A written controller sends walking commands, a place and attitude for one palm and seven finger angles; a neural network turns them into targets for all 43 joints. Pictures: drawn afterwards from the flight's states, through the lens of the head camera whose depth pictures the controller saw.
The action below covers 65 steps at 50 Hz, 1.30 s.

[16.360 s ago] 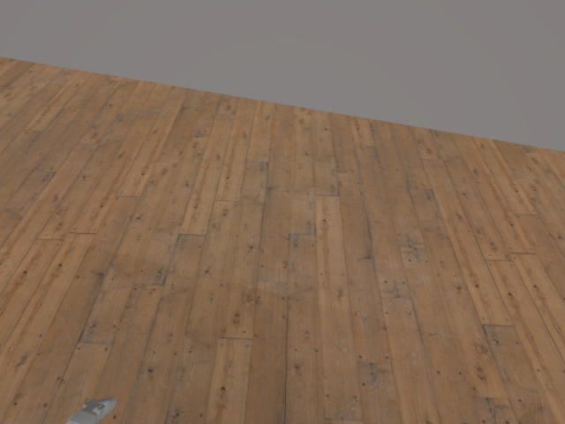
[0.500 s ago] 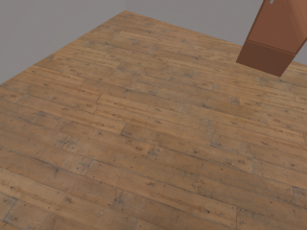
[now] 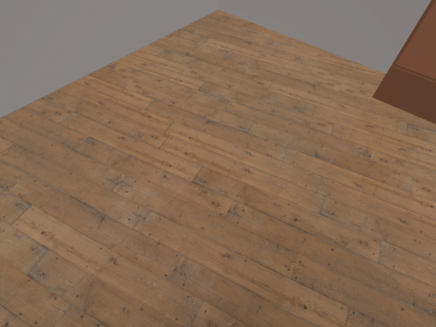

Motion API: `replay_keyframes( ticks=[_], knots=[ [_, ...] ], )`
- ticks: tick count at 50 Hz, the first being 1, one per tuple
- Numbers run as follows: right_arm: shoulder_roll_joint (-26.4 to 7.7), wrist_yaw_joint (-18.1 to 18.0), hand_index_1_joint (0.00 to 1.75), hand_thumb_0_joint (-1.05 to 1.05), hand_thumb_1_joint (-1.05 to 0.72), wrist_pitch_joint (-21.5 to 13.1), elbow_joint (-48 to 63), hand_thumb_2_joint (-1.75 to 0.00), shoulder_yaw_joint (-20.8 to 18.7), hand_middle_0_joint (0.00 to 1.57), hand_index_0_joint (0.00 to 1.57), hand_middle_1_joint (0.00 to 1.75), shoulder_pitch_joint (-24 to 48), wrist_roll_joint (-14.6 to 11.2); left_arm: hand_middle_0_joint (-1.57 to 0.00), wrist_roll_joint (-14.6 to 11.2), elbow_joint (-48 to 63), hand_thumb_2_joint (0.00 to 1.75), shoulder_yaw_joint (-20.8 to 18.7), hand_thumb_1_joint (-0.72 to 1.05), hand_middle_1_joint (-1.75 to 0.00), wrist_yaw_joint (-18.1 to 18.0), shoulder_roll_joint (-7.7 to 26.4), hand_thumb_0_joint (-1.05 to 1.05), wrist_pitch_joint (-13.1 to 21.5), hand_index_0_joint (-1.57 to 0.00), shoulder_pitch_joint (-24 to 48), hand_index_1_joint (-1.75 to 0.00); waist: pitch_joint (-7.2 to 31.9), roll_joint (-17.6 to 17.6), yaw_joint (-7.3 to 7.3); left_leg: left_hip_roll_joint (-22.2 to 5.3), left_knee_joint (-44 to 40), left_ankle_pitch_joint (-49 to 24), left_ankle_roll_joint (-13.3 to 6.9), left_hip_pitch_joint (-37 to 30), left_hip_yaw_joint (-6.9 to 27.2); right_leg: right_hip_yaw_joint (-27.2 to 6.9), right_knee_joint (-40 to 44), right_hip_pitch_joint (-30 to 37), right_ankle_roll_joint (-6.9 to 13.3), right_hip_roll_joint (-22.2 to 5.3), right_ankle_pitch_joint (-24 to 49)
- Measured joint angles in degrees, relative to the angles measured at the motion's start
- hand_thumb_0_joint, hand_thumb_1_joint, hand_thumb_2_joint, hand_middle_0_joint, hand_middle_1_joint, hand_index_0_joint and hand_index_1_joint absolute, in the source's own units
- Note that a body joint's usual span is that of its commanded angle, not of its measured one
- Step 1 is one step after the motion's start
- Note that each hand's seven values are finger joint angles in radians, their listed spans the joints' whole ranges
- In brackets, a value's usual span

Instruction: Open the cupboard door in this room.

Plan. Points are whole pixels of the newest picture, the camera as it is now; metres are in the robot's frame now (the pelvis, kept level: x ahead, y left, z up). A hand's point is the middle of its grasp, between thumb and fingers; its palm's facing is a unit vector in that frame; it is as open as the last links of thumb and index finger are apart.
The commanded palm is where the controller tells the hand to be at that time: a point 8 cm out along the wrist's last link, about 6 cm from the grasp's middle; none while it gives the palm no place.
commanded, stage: stand and wait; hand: left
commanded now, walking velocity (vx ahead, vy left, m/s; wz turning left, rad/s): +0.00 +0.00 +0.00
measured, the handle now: out of the picture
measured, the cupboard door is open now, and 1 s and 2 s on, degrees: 0 0 0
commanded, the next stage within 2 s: turn or walk to find it in 0.06 s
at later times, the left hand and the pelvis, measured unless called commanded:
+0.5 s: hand out of the picture -0.02 +0.17 -0.15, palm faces +0.16 -0.96 -0.24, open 7.4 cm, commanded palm none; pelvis -0.04 -0.02 +0.01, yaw +8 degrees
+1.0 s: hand out of the picture -0.05 +0.24 -0.15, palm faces +0.33 -0.91 -0.25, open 7.4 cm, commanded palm none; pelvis -0.07 +0.01 +0.01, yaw +19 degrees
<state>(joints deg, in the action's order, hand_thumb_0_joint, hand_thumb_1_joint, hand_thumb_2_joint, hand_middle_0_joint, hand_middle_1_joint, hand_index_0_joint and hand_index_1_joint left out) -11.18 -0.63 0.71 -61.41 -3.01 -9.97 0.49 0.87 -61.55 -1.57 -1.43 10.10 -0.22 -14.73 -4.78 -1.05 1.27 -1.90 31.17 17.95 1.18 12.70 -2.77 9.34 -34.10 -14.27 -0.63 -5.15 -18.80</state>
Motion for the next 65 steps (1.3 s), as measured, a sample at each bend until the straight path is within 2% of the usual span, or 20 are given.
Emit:
replay_keyframes(
  ticks=[3, 7, 13, 14, 16, 18, 21, 24, 30, 33, 35, 37, 40, 44, 52, 55, 57, 60, 62, 65],
  knots=[
    [1.84, -0.31, 0.3, 0.0, -0.91, -0.73, -0.45, -0.9, 0.89, 0.2, 0.2, 0.3, 0.44, 0.33, -0.2, -0.33, -1.44, 0.89, 0.02, 0.91, -0.3, -0.22, 1.3, 0.0, -1.04, -0.2, -0.6, -0.3, 0.39, -2.27, 0.9, 0.92, -0.71, 0.09, -1.33, -1.34, -1.39, -3.25, -4.15, -0.93, -1.0, 0.12, -5.69],
    [2.62, -1.41, 0.3, 0.0, -0.93, -1.23, -0.6, -0.9, 1.17, 0.2, 0.2, 0.3, 0.46, 0.41, -0.19, -0.37, -2.83, 0.89, 0.27, 0.91, -0.3, 0.03, 1.29, 0.0, -1.86, -0.2, -0.1, -0.3, 1.37, -1.36, 0.09, 1.23, -3.87, -2.04, -1.72, -2.85, -0.98, -5.23, -8.48, -1.42, -1.58, 0.67, -8.23],
    [1.57, -0.64, 0.3, 0.0, -0.93, -0.25, -0.6, -0.9, 0.85, 0.21, 0.2, 0.3, 0.28, 0.31, -0.19, -0.36, -1.21, 0.89, 0.18, 0.91, -0.3, 0.27, 0.91, 0.0, -0.83, -0.2, 1.77, -0.3, 1.76, 0.45, -0.6, 2.25, -3.54, -3.37, -0.96, -0.73, 0.55, -5.31, 0.02, 1.25, -2.48, 0.74, -1.55],
    [1.29, -0.47, 0.3, 0.0, -0.93, -0.05, -0.58, -0.9, 0.69, 0.21, 0.2, 0.3, 0.15, 0.18, -0.19, -0.28, -0.96, 0.89, 0.1, 0.91, -0.3, 0.18, 0.72, 0.0, -0.5, -0.2, 2.06, -0.3, 1.68, 1.09, -0.67, 2.15, -2.4, -3.08, -0.63, 0.06, 1.05, -4.84, 1.87, 1.9, -1.63, 1.04, 0.48],
    [0.43, -0.2, 0.3, 0.0, -0.93, 0.65, -0.4, -0.9, 0.23, 0.21, 0.2, 0.3, -0.34, -0.07, -0.19, 0.05, -0.17, 0.89, 0.12, 0.91, -0.3, 0.15, -0.06, 0.0, -0.04, -0.2, 2.31, -0.3, 1.59, 3.14, -1.17, 1.5, 1.11, -0.61, -0.3, 2.01, 2.46, -3.05, 1.98, 2.09, 0.42, 1.75, 0.69],
    [0.04, 0.11, 0.3, 0.0, -0.92, 1.84, -0.09, -0.9, -0.24, 0.2, 0.2, 0.3, -0.85, 0.1, -0.19, 0.22, 1.1, 0.89, -0.06, 0.91, -0.3, 0.2, -0.31, 0.0, 0.3, -0.2, 2.08, -0.3, 1.78, 3.08, -1.07, 2.07, 10.39, 6.11, -0.16, 5.68, 2.57, -1.92, 1.94, 1.92, 1.44, 1.03, 0.24],
    [-0.66, 0.65, 0.3, 0.0, -0.92, 2.8, 0.18, -0.9, -0.95, 0.2, 0.2, 0.3, -0.69, 0.26, -0.2, 0.31, 2.38, 0.89, -0.25, 0.9, -0.3, 0.12, -0.6, 0.0, 0.27, -0.2, 1.81, -0.3, 1.14, 2.54, -0.82, 1.96, 24.3, 7.92, 0.21, 10.42, 2.53, -0.82, 3.22, 2.17, 1.68, 0.24, 1.12],
    [-1.27, 1.05, 0.3, 0.0, -0.92, 2.95, 0.84, -0.9, -1.35, 0.2, 0.2, 0.3, -0.56, 0.21, -0.2, 0.51, 2.98, 0.89, -0.17, 0.9, -0.3, 0.18, -0.69, 0.0, 0.07, -0.2, 1.73, -0.3, 0.3, 2.12, -1.26, 0.84, 28.38, 7.26, 1.08, 11.87, 2.09, 0.64, 4.03, 2.21, 1.43, -0.38, 1.91],
    [-1.41, 1.22, 0.3, 0.0, -0.92, 2.71, 1.89, -0.9, -0.95, 0.2, 0.2, 0.3, 0.13, 0.0, -0.2, 0.87, 4.04, 0.89, -0.56, 0.9, -0.3, 0.42, 0.23, 0.0, 0.02, -0.2, 1.91, -0.3, -1.1, 0.21, -0.81, -0.66, 16.89, 8.24, 1.96, 7.69, -0.1, 3.26, 2.29, 0.74, 0.41, -2.13, 1.69],
    [-1.4, 1.34, 0.3, 0.0, -0.91, 1.72, 2.94, -0.9, -0.53, 0.2, 0.2, 0.3, 0.21, 0.0, -0.2, 0.48, 4.22, 0.89, -0.96, 0.9, -0.3, 0.6, 1.33, 0.0, -0.44, -0.2, 1.78, -0.3, -1.0, -0.48, -0.88, -0.81, 4.69, 1.5, 1.28, 3.05, -1.42, 4.88, -1.6, -0.92, -0.93, -3.37, -0.03],
    [-0.47, 1.28, 0.3, 0.0, -0.91, 0.96, 3.41, -0.9, -0.46, 0.2, 0.2, 0.3, 0.68, 0.25, -0.2, 0.07, 4.07, 0.89, -1.43, 0.9, -0.3, 0.57, 2.71, 0.0, -1.52, -0.2, 2.19, -0.3, -1.29, -2.44, -0.64, 0.62, 4.78, 1.5, -1.4, 3.41, -1.78, 2.0, -7.81, -3.69, -1.96, -4.29, -5.07],
    [0.33, 1.12, 0.3, 0.0, -0.91, 0.52, 4.01, -0.9, -0.1, 0.2, 0.2, 0.3, 0.83, 0.51, -0.2, 0.04, 3.82, 0.89, -1.79, 0.9, -0.3, 0.37, 3.63, 0.0, -2.81, -0.2, 2.58, -0.3, -1.17, -2.79, -0.47, 0.72, 4.37, 1.29, -2.7, 3.28, -1.56, -1.95, -16.6, -7.07, -2.48, -2.53, -10.13],
    [0.97, 0.48, 0.3, 0.0, -0.91, 0.2, 4.51, -0.9, 0.3, 0.2, 0.2, 0.3, 0.37, 0.69, -0.2, 0.11, 3.56, 0.89, -2.19, 0.91, -0.3, 0.67, 4.19, 0.0, -3.46, -0.2, 3.56, -0.3, -0.31, -1.76, -0.91, 0.76, 0.45, -1.28, -2.99, 2.36, -0.22, -5.0, -25.72, -10.76, -3.08, -0.56, -7.97],
    [1.39, 0.3, 0.3, 0.0, -0.91, -0.09, 4.7, -0.9, 0.64, 0.2, 0.2, 0.3, -0.34, 0.54, -0.19, 0.02, 4.51, 0.89, -2.23, 0.91, -0.3, 1.01, 4.55, 0.0, -2.72, -0.2, 4.68, -0.3, 0.57, -0.89, -1.06, 1.6, -4.22, -4.43, -3.29, 1.2, 1.04, -7.29, -28.96, -12.57, -4.01, 0.12, -4.1],
    [1.34, 0.6, 0.3, 0.0, -0.91, 0.32, 5.15, -0.9, 0.05, 0.21, 0.2, 0.3, -1.95, 0.89, -0.19, -0.38, 6.51, 0.89, -1.8, 0.91, -0.3, 0.59, 3.64, 0.0, -2.69, -0.2, 7.41, -0.3, 1.06, 0.57, -2.79, 3.36, -5.21, -6.32, -2.49, 2.04, 3.7, -8.43, -18.4, -8.97, -4.51, 1.44, -6.32],
    [0.54, 0.71, 0.3, 0.0, -0.91, 0.97, 5.06, -0.9, -0.41, 0.21, 0.2, 0.3, -2.53, 1.06, -0.19, -0.66, 7.49, 0.89, -1.33, 0.91, -0.3, 0.61, 2.5, 0.0, -2.17, -0.2, 8.28, -0.3, 0.96, 1.9, -3.52, 3.73, -3.6, -6.27, -1.53, 3.62, 5.23, -8.01, -9.58, -5.6, -3.88, 2.58, -5.61],
    [-0.07, 0.78, 0.3, 0.0, -0.91, 1.39, 4.96, -0.9, -0.82, 0.21, 0.2, 0.3, -3.15, 0.88, -0.19, -0.72, 8.24, 0.89, -1.0, 0.91, -0.3, 0.7, 1.83, 0.0, -1.3, -0.2, 8.15, -0.3, 1.25, 2.55, -3.54, 4.2, -1.29, -5.61, -0.56, 5.28, 6.18, -7.24, -0.49, -1.94, -2.98, 3.03, -0.39],
    [-1.61, 0.81, 0.3, 0.0, -0.91, 2.44, 4.38, -0.9, -1.76, 0.21, 0.2, 0.3, -3.49, 0.56, -0.19, -0.13, 8.77, 0.89, -0.21, 0.91, -0.3, 0.59, -0.09, 0.0, -0.3, -0.2, 7.35, -0.3, 0.83, 5.02, -3.68, 4.33, 10.22, 4.37, -0.15, 9.59, 7.66, -4.47, 0.18, -0.98, 2.18, 3.55, 0.66],
    [-2.19, 1.04, 0.3, 0.0, -0.91, 3.21, 3.97, -0.9, -2.18, 0.2, 0.2, 0.3, -3.73, 0.82, -0.2, -0.17, 8.97, 0.89, -0.12, 0.9, -0.3, 0.49, -0.87, 0.0, -0.24, -0.2, 6.06, -0.3, 1.11, 4.71, -3.4, 4.84, 21.53, 6.97, 0.15, 13.11, 6.9, -3.38, 1.21, -0.1, 3.05, 2.61, 0.66],
    [-2.96, 1.43, 0.3, 0.0, -0.91, 3.46, 3.67, -0.9, -2.57, 0.2, 0.2, 0.3, -3.76, 0.96, -0.2, -0.29, 8.44, 0.89, -0.07, 0.9, -0.3, 0.33, -1.52, 0.0, -0.34, -0.2, 4.34, -0.3, 1.0, 4.26, -3.18, 3.54, 32.47, 4.24, 1.11, 15.82, 5.87, -1.97, 4.0, 1.5, 3.24, 1.93, 2.04]
  ],
)
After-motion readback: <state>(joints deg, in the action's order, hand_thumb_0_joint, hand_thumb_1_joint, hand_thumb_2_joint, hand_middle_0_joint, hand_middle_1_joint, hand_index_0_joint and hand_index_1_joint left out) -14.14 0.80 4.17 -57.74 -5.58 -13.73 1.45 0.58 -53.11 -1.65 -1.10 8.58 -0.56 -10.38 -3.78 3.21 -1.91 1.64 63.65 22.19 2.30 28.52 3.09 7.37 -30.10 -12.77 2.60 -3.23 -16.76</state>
